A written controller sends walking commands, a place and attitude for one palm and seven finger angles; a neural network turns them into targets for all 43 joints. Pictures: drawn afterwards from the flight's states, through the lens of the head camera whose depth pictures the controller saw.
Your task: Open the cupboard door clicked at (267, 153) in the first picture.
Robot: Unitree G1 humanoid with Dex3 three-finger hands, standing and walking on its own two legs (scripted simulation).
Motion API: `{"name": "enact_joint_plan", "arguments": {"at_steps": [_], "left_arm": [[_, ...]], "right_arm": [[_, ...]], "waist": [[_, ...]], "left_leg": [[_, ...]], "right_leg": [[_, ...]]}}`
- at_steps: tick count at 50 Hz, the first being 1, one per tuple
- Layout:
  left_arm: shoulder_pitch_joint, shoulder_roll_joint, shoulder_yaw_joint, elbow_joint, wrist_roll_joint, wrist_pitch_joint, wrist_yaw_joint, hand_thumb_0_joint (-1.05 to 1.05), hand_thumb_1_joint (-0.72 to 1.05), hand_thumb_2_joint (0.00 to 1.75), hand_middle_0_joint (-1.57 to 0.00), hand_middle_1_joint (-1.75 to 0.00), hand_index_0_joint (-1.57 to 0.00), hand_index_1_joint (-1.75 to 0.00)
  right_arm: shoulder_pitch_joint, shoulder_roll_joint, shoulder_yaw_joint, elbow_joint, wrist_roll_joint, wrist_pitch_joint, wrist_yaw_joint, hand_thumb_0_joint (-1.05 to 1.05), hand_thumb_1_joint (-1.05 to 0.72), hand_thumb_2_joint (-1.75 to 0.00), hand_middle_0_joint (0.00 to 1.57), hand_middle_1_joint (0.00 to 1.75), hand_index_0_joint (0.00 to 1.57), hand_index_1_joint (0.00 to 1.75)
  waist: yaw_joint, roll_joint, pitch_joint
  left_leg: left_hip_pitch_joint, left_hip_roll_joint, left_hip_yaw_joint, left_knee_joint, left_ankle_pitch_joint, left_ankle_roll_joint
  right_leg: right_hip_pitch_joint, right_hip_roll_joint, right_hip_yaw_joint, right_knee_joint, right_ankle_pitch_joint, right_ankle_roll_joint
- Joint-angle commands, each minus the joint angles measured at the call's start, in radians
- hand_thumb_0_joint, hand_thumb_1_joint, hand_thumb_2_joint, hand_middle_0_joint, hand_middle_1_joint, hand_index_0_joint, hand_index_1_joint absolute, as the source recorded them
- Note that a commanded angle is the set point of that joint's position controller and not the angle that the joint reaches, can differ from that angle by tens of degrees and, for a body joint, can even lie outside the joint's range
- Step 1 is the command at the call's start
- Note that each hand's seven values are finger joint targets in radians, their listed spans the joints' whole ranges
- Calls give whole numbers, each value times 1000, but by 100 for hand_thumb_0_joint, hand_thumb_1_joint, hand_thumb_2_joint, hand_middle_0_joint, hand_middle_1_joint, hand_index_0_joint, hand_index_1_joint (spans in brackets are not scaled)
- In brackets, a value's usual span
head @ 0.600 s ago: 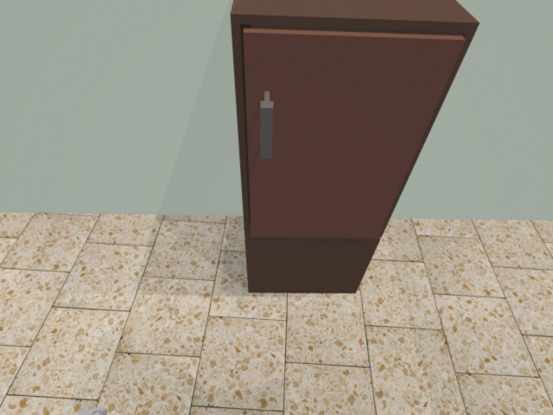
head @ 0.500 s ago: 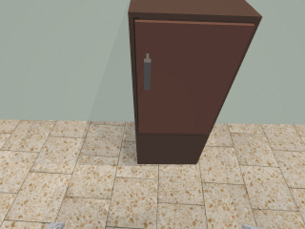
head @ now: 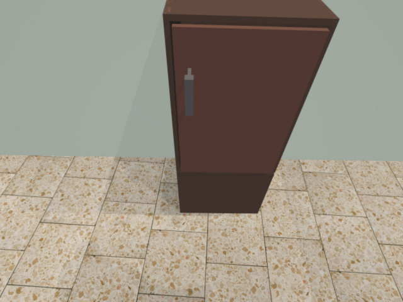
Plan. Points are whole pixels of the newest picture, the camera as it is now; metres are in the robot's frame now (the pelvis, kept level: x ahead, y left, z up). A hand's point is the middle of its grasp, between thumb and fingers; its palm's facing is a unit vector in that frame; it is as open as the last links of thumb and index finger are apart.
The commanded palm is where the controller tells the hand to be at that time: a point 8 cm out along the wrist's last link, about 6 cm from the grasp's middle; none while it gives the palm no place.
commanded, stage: stand and wait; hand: left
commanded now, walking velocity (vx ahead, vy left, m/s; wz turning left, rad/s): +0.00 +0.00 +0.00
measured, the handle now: (189, 92) +0.64 +0.08 +0.06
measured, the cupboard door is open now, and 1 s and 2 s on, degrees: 0 0 0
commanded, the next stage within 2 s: look at it before walking up in 0.28 s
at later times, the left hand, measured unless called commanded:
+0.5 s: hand out of the picture +0.06 +0.22 -0.16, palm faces -0.02 -0.96 -0.29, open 7.3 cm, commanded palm none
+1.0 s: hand out of the picture +0.05 +0.22 -0.16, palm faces -0.01 -0.96 -0.29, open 7.3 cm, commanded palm none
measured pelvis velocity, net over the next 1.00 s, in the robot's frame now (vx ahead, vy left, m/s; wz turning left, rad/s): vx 0.00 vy -0.01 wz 0.00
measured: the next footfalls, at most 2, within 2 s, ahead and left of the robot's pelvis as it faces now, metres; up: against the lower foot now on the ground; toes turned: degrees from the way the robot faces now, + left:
left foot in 1.50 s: +0.10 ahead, +0.09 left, +0.00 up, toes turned +3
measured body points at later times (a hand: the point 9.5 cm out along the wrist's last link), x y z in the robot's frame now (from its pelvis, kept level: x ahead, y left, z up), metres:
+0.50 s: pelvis -0.01 -0.01 +0.00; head +0.00 -0.01 +0.45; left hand +0.06 +0.27 -0.14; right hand +0.06 -0.29 -0.14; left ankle -0.01 +0.11 -0.74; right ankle -0.01 -0.13 -0.74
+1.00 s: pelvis +0.00 -0.01 +0.00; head +0.00 -0.01 +0.45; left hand +0.05 +0.27 -0.14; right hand +0.06 -0.29 -0.14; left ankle -0.01 +0.11 -0.74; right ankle -0.01 -0.13 -0.74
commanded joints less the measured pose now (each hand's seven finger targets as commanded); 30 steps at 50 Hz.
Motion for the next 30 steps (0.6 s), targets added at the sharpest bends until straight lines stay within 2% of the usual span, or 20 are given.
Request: {"name": "enact_joint_plan", "arguments": {"at_steps": [1,5,9,15,19,26,30], "left_arm": [[-41,184,34,-61,4,-28,14,0,90,90,-20,-30,-20,-30],[-40,184,35,-54,4,-31,15,0,90,90,-20,-30,-20,-30],[-39,180,33,-47,3,-30,15,0,90,90,-20,-30,-20,-30],[-42,176,34,-46,4,-31,15,0,90,90,-20,-30,-20,-30],[-42,172,34,-46,4,-32,15,0,90,90,-20,-30,-20,-30],[-38,163,34,-46,4,-31,15,0,90,90,-20,-30,-20,-30],[-30,163,34,-45,4,-33,15,0,90,90,-20,-30,-20,-30]], "right_arm": [[-49,-187,-39,-54,3,-25,-14,0,-90,-90,20,30,20,30],[-42,-186,-38,-44,3,-24,-14,0,-90,-90,20,30,20,30],[-40,-184,-37,-36,2,-24,-14,0,-90,-90,20,30,20,30],[-32,-175,-35,-29,2,-22,-14,0,-90,-90,20,30,20,30],[-30,-174,-34,-26,1,-24,-14,0,-90,-90,20,30,20,30],[-23,-166,-33,-26,1,-24,-15,0,-90,-90,20,30,20,30],[-22,-162,-34,-24,2,-24,-16,0,-90,-90,20,30,20,30]], "waist": [[0,6,-69],[-1,-9,-70],[0,9,-63],[-1,-7,-51],[-1,4,-47],[0,15,-57],[0,1,-67]], "left_leg": [[-12,124,-87,-77,150,18],[-5,127,-85,-76,158,15],[-9,127,-85,-87,144,13],[-16,128,-84,-87,140,8],[-16,129,-85,-94,142,7],[-13,129,-86,-93,153,6],[2,133,-85,-90,170,5]], "right_leg": [[13,-97,76,-69,156,-41],[11,-97,79,-76,168,-43],[6,-96,85,-84,149,-42],[1,-94,84,-94,140,-42],[-2,-95,89,-99,135,-42],[3,-90,86,-99,138,-39],[8,-92,83,-100,162,-40]]}}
